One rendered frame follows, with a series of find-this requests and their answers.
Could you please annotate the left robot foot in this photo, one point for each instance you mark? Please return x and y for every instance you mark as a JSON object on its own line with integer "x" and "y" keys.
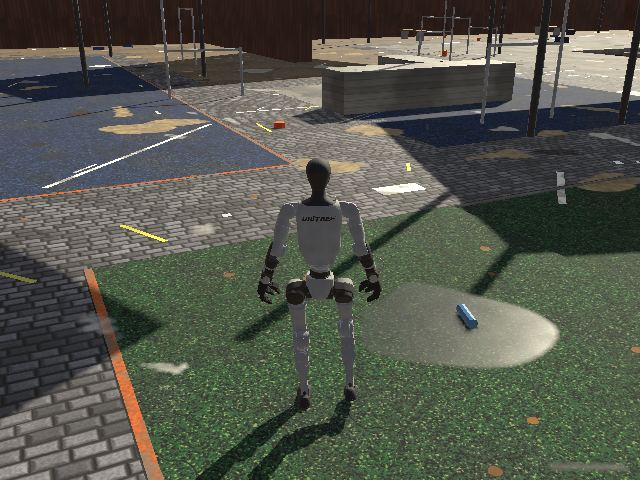
{"x": 304, "y": 400}

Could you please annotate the robot right forearm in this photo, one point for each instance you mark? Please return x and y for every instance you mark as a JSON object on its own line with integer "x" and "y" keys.
{"x": 369, "y": 266}

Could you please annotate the left robot upper arm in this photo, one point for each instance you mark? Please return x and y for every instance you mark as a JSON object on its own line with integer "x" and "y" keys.
{"x": 287, "y": 211}

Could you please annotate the robot head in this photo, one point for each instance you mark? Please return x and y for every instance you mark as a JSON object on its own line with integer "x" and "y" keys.
{"x": 318, "y": 172}

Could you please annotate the right robot upper arm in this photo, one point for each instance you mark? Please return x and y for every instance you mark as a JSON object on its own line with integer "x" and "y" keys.
{"x": 351, "y": 211}

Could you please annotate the robot left forearm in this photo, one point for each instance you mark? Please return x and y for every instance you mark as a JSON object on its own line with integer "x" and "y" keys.
{"x": 269, "y": 267}

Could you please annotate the robot right hand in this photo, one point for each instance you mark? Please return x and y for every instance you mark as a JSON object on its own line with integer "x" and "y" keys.
{"x": 371, "y": 286}

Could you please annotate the robot left hand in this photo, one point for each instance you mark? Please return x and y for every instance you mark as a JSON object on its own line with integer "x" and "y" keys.
{"x": 262, "y": 288}

